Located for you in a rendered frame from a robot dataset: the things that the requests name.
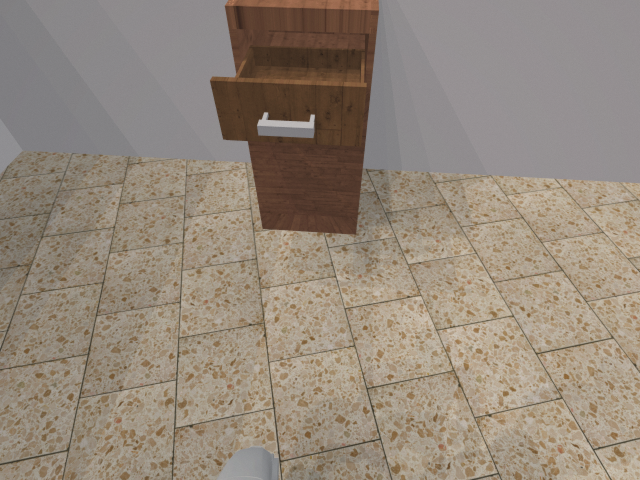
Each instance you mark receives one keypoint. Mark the left robot thigh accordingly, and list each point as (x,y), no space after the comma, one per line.
(251,464)

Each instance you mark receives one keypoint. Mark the cabinet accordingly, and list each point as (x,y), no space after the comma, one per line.
(307,187)

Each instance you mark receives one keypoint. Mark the handle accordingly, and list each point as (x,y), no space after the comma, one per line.
(300,129)

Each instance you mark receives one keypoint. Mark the drawer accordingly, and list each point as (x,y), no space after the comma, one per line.
(291,84)

